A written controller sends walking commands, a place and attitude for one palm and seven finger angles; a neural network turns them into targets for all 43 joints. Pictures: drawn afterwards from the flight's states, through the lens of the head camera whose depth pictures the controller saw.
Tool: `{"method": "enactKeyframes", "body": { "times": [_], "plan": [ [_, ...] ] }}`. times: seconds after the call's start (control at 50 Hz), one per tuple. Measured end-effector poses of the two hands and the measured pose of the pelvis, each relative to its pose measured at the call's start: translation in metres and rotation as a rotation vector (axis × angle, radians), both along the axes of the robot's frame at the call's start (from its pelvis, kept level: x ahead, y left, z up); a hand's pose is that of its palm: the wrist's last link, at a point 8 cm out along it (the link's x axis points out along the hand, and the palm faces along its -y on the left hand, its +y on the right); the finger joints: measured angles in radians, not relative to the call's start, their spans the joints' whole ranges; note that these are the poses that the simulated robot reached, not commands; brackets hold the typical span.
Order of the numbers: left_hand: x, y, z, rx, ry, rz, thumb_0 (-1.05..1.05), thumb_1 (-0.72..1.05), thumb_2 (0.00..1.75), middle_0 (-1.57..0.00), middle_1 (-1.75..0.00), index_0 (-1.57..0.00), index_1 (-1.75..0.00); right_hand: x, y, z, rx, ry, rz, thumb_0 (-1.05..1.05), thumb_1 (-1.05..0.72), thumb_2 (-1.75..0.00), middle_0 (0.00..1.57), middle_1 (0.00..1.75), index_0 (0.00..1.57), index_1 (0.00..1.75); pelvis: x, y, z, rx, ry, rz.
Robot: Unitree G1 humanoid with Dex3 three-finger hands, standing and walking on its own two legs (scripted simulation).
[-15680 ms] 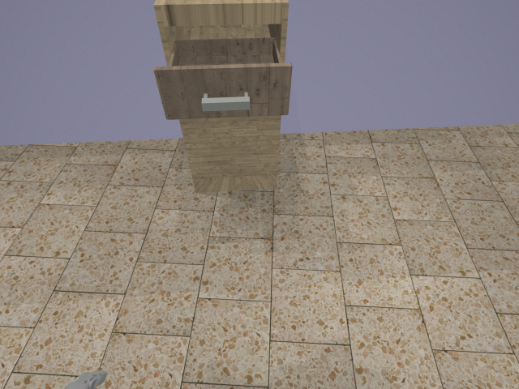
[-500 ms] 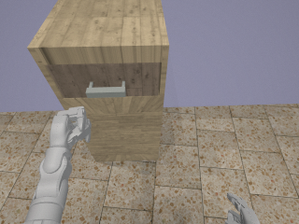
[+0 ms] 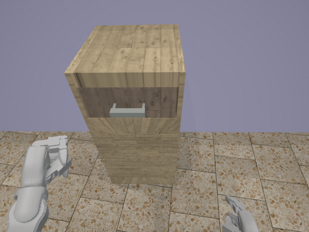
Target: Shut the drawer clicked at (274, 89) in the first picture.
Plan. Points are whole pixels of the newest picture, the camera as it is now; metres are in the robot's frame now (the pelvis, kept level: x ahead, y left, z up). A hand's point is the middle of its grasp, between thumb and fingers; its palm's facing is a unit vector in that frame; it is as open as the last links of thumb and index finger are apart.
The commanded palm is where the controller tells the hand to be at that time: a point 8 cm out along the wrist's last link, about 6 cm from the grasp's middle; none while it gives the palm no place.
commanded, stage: draw the hand back to the body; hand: left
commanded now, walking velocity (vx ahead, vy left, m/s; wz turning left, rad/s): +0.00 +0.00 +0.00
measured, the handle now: (128, 109) +0.56 +0.16 -0.03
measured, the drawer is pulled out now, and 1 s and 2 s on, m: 0.00 0.00 0.00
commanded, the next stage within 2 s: step back with the hand held close in 0.40 s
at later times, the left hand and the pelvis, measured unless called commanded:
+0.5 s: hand (43, 179) +0.18 +0.23 +0.15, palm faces +0.41 -0.84 -0.37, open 3.2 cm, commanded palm +0.12 +0.27 +0.18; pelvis -0.01 -0.01 +0.00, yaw +0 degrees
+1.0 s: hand (27, 187) +0.16 +0.25 +0.15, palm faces +0.30 -0.80 -0.52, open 3.2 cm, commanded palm +0.09 +0.29 +0.18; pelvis -0.04 +0.01 +0.00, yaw -1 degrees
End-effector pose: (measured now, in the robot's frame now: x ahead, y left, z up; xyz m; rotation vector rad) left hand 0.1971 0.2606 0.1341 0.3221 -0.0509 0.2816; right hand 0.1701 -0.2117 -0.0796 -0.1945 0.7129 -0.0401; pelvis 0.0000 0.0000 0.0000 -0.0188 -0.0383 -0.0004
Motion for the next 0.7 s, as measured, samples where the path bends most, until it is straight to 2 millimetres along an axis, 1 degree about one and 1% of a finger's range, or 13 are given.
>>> {"method": "enactKeyframes", "body": {
  "times": [0.1,0.24,0.28,0.32,0.44,0.5,0.54,0.64,0.7],
  "plan": [
    [-0.022,0.009,0.018,0.056,-0.033,0.035,0.01,0.89,0.90,-1.40,-1.60,-1.40,-1.60,0.002,-0.004,0.002,-0.002,-0.015,0.001,0.02,-0.91,-0.90,0.20,0.30,0.20,0.30,0.003,-0.001,0.001,-0.001,-0.008,0.000],
    [-0.051,0.015,0.043,0.138,-0.085,0.079,0.01,0.89,0.90,-1.40,-1.60,-1.40,-1.60,0.008,-0.009,0.007,-0.002,-0.056,-0.001,0.02,-0.91,-0.90,0.20,0.30,0.20,0.30,0.004,-0.003,0.001,-0.003,-0.015,0.001],
    [-0.058,0.016,0.049,0.158,-0.100,0.091,0.01,0.89,0.90,-1.40,-1.60,-1.40,-1.60,0.010,-0.010,0.008,-0.001,-0.069,0.000,0.02,-0.91,-0.90,0.20,0.30,0.20,0.30,0.003,-0.003,0.001,-0.003,-0.018,0.002],
    [-0.063,0.016,0.050,0.160,-0.107,0.103,0.01,0.89,0.90,-1.40,-1.60,-1.40,-1.60,0.011,-0.010,0.008,0.000,-0.075,0.004,0.02,-0.91,-0.90,0.20,0.30,0.20,0.30,0.002,-0.004,0.001,-0.002,-0.020,0.005],
    [-0.064,0.013,0.032,0.107,-0.070,0.125,0.01,0.89,0.90,-1.40,-1.60,-1.40,-1.60,0.008,-0.011,0.007,-0.007,-0.065,0.009,0.02,-0.91,-0.90,0.20,0.30,0.20,0.30,-0.005,-0.008,0.000,0.001,-0.021,0.008],
    [-0.062,0.010,0.028,0.094,-0.059,0.119,0.01,0.89,0.90,-1.40,-1.60,-1.40,-1.60,0.004,-0.012,0.007,-0.013,-0.062,0.007,0.02,-0.91,-0.90,0.20,0.30,0.20,0.30,-0.005,-0.010,0.000,0.001,-0.020,0.005],
    [-0.061,0.008,0.030,0.096,-0.066,0.111,0.01,0.89,0.90,-1.40,-1.60,-1.40,-1.60,0.002,-0.013,0.007,-0.016,-0.063,0.003,0.02,-0.91,-0.90,0.20,0.30,0.20,0.30,-0.005,-0.011,0.001,0.001,-0.021,0.003],
    [-0.054,0.013,0.052,0.193,-0.149,0.082,0.01,0.89,0.90,-1.41,-1.60,-1.40,-1.60,-0.006,-0.021,0.006,-0.027,-0.038,-0.028,0.02,-0.91,-0.90,0.20,0.30,0.20,0.30,-0.007,-0.011,0.000,-0.007,0.005,-0.003],
    [-0.047,0.015,0.051,0.211,-0.137,0.057,0.01,0.89,0.90,-1.40,-1.60,-1.40,-1.60,-0.014,-0.029,0.004,-0.037,-0.006,-0.066,0.02,-0.91,-0.90,0.20,0.30,0.20,0.30,-0.011,-0.008,0.001,-0.006,0.025,-0.009]
  ]
}}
